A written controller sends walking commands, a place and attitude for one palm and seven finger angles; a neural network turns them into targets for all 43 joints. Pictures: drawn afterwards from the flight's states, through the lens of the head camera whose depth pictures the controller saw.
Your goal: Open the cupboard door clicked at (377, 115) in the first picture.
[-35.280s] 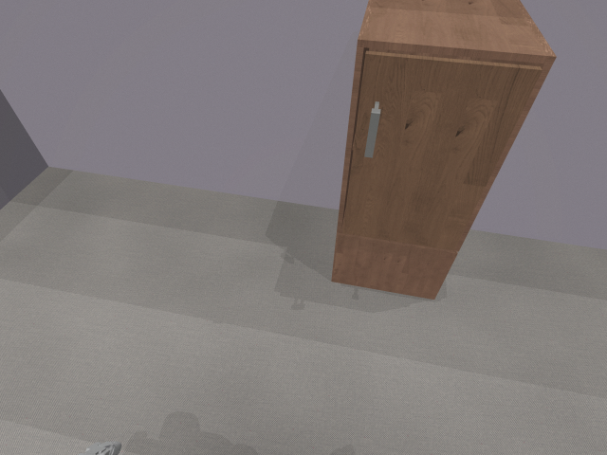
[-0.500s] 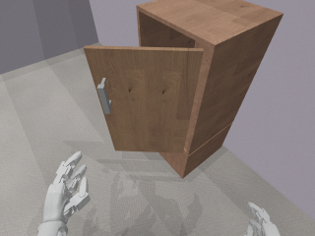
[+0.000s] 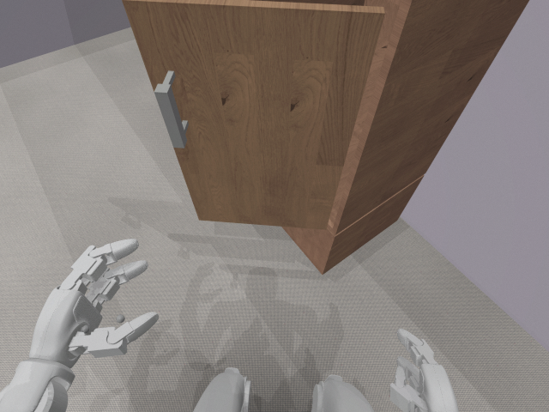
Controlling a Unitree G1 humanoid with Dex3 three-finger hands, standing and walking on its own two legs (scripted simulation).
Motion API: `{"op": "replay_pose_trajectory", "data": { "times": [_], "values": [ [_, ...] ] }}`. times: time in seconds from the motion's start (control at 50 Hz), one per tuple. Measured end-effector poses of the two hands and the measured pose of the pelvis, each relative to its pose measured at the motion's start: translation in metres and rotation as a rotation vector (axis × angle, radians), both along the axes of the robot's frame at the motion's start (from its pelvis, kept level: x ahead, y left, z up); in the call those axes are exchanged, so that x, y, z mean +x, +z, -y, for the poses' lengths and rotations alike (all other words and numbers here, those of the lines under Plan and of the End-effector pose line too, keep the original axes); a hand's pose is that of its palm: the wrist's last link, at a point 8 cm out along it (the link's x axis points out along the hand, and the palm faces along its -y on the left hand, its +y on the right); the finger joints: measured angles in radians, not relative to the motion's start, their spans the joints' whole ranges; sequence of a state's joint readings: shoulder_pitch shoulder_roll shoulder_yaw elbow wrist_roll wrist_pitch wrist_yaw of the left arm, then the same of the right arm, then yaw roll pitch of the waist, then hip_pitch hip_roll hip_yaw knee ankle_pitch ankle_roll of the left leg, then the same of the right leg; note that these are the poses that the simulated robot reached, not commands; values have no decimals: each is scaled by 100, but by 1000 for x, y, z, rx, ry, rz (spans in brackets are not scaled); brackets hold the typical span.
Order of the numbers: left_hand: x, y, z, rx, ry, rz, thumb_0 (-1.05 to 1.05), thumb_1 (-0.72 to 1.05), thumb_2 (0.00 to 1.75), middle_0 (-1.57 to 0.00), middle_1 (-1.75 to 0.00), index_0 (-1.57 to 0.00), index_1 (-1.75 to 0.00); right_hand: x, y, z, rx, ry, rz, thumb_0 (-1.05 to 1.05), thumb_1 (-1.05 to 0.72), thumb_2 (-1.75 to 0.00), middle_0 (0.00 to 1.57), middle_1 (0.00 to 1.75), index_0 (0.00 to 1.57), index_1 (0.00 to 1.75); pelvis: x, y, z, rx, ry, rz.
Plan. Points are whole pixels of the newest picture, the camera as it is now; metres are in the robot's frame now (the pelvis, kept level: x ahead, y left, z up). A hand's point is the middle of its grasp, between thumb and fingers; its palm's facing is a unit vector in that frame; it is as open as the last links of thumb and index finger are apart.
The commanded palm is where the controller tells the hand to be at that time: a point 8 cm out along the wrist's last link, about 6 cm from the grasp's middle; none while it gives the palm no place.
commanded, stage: raise the hand with hooked fingers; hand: left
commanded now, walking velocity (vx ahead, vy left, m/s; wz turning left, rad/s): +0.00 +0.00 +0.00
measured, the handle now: (175, 110) +0.58 +0.22 +0.07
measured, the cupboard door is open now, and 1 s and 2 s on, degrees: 49 49 49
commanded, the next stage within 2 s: move the hooked fingers beside the handle in 1.36 s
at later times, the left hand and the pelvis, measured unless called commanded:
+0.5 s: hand (81, 285) +0.26 +0.27 +0.07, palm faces -0.01 -1.00 -0.06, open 13.4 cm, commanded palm +0.24 +0.32 +0.07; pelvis +0.00 +0.02 +0.02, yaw +0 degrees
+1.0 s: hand (57, 244) +0.30 +0.30 +0.08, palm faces -0.02 -1.00 -0.04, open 14.0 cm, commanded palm +0.27 +0.35 +0.08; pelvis +0.01 +0.03 +0.03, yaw -1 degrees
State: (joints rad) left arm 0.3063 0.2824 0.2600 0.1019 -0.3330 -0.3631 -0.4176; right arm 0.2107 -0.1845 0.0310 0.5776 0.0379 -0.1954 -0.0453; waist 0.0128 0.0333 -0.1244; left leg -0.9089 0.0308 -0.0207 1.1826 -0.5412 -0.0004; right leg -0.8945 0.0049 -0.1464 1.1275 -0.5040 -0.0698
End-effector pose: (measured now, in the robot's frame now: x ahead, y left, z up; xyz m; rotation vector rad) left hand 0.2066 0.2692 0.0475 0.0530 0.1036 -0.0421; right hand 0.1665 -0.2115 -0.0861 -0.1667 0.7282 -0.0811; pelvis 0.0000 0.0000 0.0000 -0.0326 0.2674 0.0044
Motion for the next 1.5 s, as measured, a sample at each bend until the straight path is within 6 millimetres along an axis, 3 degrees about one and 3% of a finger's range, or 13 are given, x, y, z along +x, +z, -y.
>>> {"op": "replay_pose_trajectory", "data": {
  "times": [0.14,0.28,0.44,0.62,0.74,0.92,1.1,1.5],
  "values": [
    [6,13,-14,12,41,28,1,7,55,-26,-83,-26,-83,-32,12,26,-67,-77,-41,1,-90,-90,21,30,20,30,2,10,-7,8,-12,7],
    [12,9,-25,6,23,39,1,-9,48,-27,-94,-27,-94,-30,29,40,-144,-79,-15,1,-90,-90,20,30,20,30,1,13,-15,5,-13,17],
    [23,19,-42,3,33,66,0,-28,40,-28,-106,-28,-106,-9,45,21,-137,-32,46,1,-90,-90,20,30,20,30,3,18,-21,-6,-7,32],
    [38,28,-64,5,34,59,0,-45,32,-29,-116,-30,-116,2,47,-5,-97,25,54,1,-90,-90,21,30,20,30,5,23,-28,-14,-3,38],
    [51,32,-76,4,34,58,-1,-49,31,-30,-119,-30,-119,-4,44,-8,-100,27,20,1,-90,-90,21,30,20,30,6,25,-31,-16,-3,38],
    [70,41,-91,-6,34,72,-1,-50,30,-30,-120,-30,-120,-21,45,4,-133,-8,-37,1,-90,-90,21,30,20,30,7,28,-33,-16,-9,36],
    [73,34,-85,-22,17,48,-1,-50,30,-30,-120,-30,-120,-32,48,13,-147,-34,-58,1,-90,-90,21,30,20,30,8,30,-34,-12,-19,32],
    [70,35,-83,-24,29,61,-1,-50,30,-30,-120,-30,-120,-16,45,5,-120,-7,-28,1,-90,-90,21,30,20,30,8,28,-30,-12,-14,32]
  ]
}}
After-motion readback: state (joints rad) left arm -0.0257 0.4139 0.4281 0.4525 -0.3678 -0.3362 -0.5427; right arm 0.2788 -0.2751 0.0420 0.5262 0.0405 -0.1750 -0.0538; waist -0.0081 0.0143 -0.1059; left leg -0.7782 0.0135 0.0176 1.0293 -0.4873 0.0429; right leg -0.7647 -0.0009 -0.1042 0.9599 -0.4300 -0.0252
